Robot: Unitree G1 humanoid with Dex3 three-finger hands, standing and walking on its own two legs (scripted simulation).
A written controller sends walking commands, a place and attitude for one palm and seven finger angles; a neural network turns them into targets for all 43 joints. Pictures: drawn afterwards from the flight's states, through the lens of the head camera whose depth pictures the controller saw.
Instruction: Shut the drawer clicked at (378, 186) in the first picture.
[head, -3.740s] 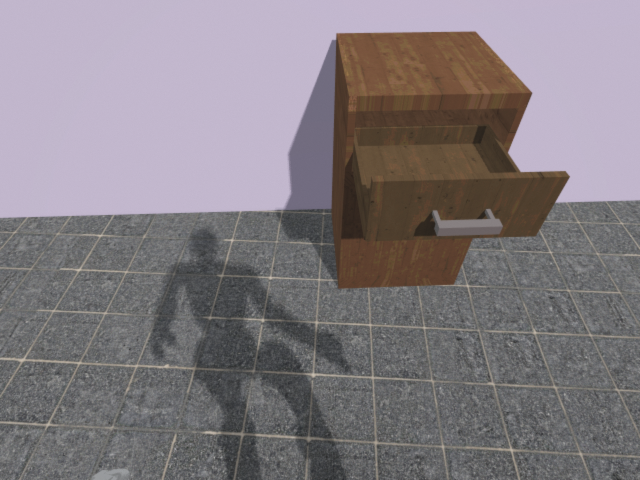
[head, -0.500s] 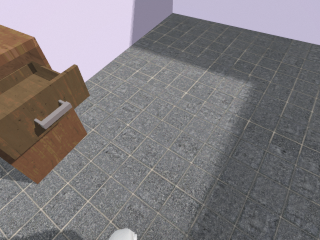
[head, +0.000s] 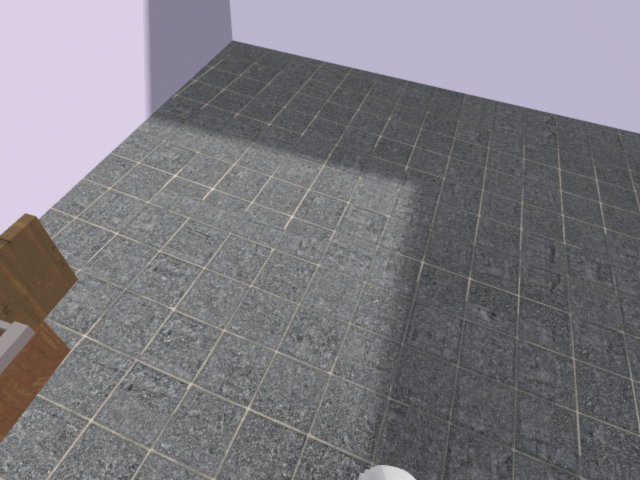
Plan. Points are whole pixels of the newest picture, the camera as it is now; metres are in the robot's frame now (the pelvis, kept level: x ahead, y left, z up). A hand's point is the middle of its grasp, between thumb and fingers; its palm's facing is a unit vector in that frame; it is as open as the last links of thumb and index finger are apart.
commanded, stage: walk to a spot facing it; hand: left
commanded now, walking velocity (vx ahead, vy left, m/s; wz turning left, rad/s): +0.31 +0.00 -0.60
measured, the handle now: out of the picture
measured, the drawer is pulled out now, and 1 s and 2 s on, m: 0.29 0.29 0.29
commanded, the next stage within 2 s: turn to face it in 0.58 s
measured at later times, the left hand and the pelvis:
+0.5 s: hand (287, 339) +0.37 +0.08 -0.17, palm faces -0.29 -0.93 -0.21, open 7.4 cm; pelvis +0.21 -0.07 -0.02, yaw -16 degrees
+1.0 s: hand (270, 317) +0.42 +0.12 -0.20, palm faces -0.19 -0.97 -0.15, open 7.4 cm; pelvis +0.40 -0.05 -0.01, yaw -17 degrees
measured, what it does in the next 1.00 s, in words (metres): walks ahead, turning right: right foot, then left foot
